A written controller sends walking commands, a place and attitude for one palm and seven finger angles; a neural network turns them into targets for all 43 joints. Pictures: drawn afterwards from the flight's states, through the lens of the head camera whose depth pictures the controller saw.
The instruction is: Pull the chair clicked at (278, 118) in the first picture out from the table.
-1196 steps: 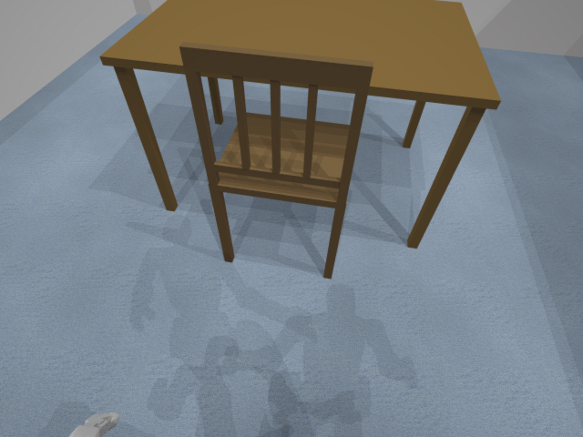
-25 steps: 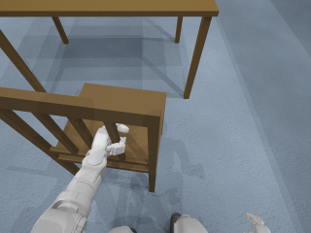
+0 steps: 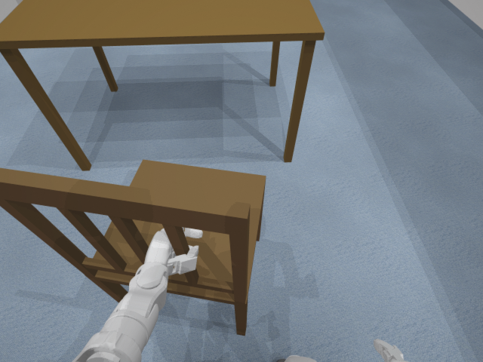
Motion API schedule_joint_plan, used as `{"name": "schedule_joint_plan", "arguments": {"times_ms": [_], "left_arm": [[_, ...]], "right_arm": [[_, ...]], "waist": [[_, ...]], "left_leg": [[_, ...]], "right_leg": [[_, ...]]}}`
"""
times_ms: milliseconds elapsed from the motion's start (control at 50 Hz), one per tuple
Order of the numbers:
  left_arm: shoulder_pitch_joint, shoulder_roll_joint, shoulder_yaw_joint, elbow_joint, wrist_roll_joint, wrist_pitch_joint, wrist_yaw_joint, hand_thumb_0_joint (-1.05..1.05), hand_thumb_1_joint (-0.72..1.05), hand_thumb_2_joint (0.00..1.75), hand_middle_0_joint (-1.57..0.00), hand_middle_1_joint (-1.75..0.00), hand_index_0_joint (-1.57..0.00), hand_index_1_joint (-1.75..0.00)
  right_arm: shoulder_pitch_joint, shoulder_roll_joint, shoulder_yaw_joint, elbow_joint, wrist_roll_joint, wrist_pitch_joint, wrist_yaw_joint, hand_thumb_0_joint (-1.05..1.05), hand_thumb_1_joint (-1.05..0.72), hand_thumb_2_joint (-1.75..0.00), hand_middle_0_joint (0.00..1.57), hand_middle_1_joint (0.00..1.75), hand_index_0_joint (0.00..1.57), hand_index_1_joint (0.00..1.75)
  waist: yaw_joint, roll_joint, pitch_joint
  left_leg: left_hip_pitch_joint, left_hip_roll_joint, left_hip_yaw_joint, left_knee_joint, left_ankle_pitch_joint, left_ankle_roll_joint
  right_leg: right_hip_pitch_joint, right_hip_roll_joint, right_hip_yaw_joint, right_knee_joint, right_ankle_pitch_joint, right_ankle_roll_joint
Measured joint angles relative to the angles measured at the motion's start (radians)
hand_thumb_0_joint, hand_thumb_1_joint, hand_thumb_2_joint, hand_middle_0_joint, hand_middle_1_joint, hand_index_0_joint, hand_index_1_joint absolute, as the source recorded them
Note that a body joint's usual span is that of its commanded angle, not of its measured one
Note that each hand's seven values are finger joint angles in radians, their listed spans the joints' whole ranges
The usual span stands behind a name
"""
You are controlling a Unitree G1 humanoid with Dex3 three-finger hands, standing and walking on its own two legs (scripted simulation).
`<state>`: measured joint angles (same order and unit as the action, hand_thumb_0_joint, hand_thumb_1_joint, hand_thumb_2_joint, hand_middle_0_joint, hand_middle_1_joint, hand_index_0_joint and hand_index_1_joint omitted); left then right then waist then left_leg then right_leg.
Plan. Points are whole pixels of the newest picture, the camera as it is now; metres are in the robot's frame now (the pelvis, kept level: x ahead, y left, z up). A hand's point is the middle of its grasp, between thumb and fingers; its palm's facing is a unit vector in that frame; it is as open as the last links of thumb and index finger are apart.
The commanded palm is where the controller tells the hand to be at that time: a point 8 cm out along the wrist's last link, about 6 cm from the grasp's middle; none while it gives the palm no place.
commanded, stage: stop walking, hand still on the chair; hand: left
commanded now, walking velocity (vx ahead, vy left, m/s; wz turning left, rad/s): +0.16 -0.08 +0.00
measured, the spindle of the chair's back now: (140, 247) +0.34 +0.22 -0.09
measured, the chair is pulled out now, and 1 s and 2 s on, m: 0.59 0.62 0.62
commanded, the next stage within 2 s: open the thumb and straighten the fingers in 0.84 s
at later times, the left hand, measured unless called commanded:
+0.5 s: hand (189, 274) +0.28 +0.11 -0.07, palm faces -0.08 -0.98 -0.16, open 5.5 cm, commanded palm +0.26 +0.16 -0.04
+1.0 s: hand (189, 273) +0.28 +0.11 -0.06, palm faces -0.01 -0.99 -0.13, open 5.6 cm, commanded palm +0.25 +0.17 -0.04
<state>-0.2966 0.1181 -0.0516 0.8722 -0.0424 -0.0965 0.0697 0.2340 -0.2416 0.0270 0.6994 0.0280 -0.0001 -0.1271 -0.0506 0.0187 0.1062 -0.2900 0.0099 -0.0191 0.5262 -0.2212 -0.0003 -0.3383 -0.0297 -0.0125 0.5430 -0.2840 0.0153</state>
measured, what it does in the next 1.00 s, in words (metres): shifts its weight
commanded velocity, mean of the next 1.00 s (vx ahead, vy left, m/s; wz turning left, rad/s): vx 0.01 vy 0.00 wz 0.00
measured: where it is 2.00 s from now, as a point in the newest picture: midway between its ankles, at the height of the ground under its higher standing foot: outside the picture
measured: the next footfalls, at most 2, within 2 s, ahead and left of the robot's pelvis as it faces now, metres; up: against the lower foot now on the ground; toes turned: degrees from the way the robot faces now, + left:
none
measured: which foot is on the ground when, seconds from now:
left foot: down 0.00-1.00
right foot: down 0.00-1.00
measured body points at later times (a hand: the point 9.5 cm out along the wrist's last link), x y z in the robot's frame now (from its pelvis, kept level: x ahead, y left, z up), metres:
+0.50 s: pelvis +0.04 +0.00 +0.01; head +0.05 -0.02 +0.46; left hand +0.28 +0.16 -0.05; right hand +0.17 -0.23 -0.11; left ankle +0.04 +0.13 -0.73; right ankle +0.07 -0.13 -0.73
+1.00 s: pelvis +0.05 -0.02 +0.01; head +0.06 -0.02 +0.46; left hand +0.28 +0.16 -0.05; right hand +0.20 -0.26 -0.10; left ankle +0.04 +0.13 -0.73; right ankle +0.07 -0.13 -0.73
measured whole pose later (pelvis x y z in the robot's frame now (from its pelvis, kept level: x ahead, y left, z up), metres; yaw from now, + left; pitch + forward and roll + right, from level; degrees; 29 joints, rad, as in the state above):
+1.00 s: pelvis +0.05 -0.02 +0.01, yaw +1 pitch +0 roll +0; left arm 0.11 0.13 -0.09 0.54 -0.05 -0.08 0.07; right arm 0.20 -0.21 0.04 0.66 0.04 0.01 -0.10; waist -0.04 0.00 0.00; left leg -0.20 0.03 -0.03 0.44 -0.25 -0.04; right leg -0.25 -0.02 -0.04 0.46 -0.21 0.00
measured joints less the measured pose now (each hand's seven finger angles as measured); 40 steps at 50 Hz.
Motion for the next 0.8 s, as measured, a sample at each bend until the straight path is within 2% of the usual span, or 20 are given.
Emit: {"name": "schedule_joint_plan", "arguments": {"times_ms": [100,160,280,480,800], "left_arm": [[0.089,-0.009,-0.027,-0.028,0.013,-0.008,-0.01,0.07,0.68,0.77,-0.34,-1.3,-0.5,-1.45],[0.137,-0.014,-0.043,-0.061,0.022,-0.005,-0.012,0.07,0.68,0.78,-0.36,-1.32,-0.5,-1.45],[0.212,-0.02,-0.057,-0.09,0.022,-0.02,-0.007,0.07,0.68,0.79,-0.36,-1.32,-0.5,-1.45],[0.306,-0.019,-0.074,-0.2,0.026,-0.041,-0.002,0.07,0.66,0.8,-0.38,-1.32,-0.5,-1.45],[0.379,0.003,-0.059,-0.292,0.007,-0.003,0.007,0.09,0.65,0.81,-0.37,-1.31,-0.5,-1.45]], "right_arm": [[0.022,0.026,0.014,0.017,-0.01,0.007,0.009,0.01,-0.9,-0.89,0.2,0.3,0.2,0.3],[0.025,0.03,0.017,0.024,-0.017,-0.003,0.008,0.01,-0.9,-0.89,0.2,0.3,0.2,0.3],[0.027,0.048,0.028,0.026,-0.015,-0.022,0.008,0.01,-0.9,-0.89,0.2,0.3,0.2,0.3],[-0.007,0.041,0.024,0.019,-0.019,-0.04,0.012,0.01,-0.9,-0.89,0.2,0.3,0.2,0.3],[-0.063,0.018,0.011,-0.027,-0.012,-0.008,0.002,0.01,-0.9,-0.89,0.2,0.3,0.2,0.3]], "waist": [[0.009,-0.002,-0.039],[0.011,0.002,-0.052],[0.018,-0.002,-0.089],[0.041,0.009,-0.079],[0.034,-0.007,-0.082]], "left_leg": [[0.024,0.0,-0.001,0.003,-0.049,0.006],[0.044,-0.001,0.005,-0.007,0.001,0.0],[0.076,-0.014,0.024,-0.045,-0.01,0.002],[0.095,-0.007,0.018,-0.088,-0.011,-0.009],[0.125,0.013,-0.007,-0.107,-0.02,-0.032]], "right_leg": [[0.04,0.0,-0.002,-0.042,0.046,-0.001],[0.056,-0.003,0.003,-0.05,0.087,0.002],[0.068,-0.015,0.022,-0.06,0.1,0.009],[0.083,-0.009,0.014,-0.091,0.098,0.008],[0.117,0.009,-0.014,-0.102,0.078,-0.013]]}}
